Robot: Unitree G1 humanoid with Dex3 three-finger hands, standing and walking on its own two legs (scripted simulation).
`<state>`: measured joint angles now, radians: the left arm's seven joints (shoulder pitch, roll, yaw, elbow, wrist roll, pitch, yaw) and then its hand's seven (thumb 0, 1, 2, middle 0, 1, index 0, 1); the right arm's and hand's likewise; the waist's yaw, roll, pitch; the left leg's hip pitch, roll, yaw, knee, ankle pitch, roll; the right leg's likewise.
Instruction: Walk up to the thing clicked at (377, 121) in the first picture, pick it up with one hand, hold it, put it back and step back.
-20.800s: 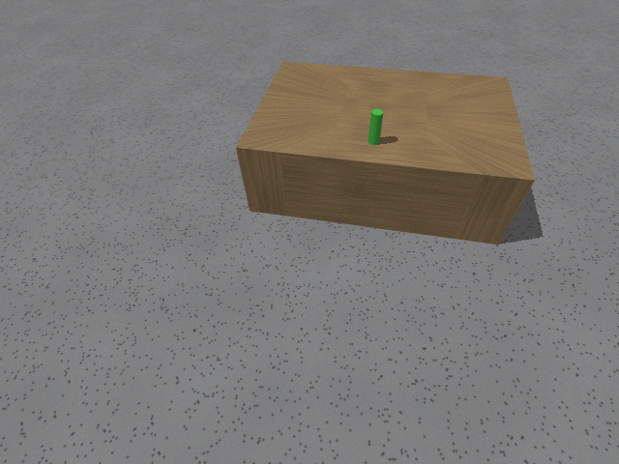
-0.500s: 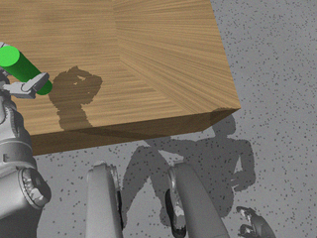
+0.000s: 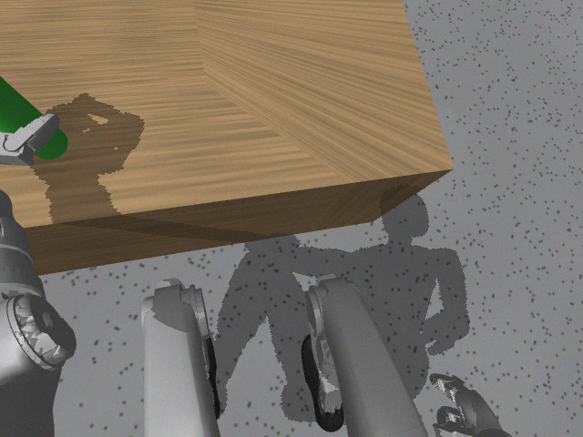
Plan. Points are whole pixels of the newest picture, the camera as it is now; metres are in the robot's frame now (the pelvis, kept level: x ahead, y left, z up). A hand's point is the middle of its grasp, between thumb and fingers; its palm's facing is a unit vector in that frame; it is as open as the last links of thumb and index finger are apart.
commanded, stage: lower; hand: left
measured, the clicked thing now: (16, 117) +0.48 +0.31 +0.00
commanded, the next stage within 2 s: loosen in 0.36 s
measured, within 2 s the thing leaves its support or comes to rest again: rests again in 0.66 s
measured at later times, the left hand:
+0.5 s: hand (15, 115) +0.50 +0.32 -0.02, palm faces +0.36 -0.93 -0.04, open 8.4 cm
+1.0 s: hand (13, 114) +0.50 +0.32 -0.02, palm faces +0.37 -0.93 -0.01, open 13.7 cm
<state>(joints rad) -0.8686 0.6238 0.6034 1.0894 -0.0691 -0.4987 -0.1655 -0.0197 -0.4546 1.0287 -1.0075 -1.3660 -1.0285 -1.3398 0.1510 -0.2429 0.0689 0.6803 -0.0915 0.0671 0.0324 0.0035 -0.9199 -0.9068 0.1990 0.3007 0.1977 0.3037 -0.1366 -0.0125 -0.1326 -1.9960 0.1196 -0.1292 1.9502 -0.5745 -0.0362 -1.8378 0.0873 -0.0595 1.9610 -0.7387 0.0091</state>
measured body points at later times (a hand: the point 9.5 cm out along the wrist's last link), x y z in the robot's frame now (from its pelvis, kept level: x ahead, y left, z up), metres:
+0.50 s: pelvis +0.00 +0.00 -0.03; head +0.22 +0.06 +0.36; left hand +0.48 +0.37 -0.02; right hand +0.08 -0.27 -0.15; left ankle +0.10 +0.15 -0.43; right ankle +0.06 -0.12 -0.43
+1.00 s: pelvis +0.00 +0.00 -0.03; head +0.21 +0.06 +0.36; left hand +0.47 +0.37 -0.01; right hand +0.09 -0.27 -0.15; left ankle +0.10 +0.15 -0.43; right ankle +0.06 -0.12 -0.43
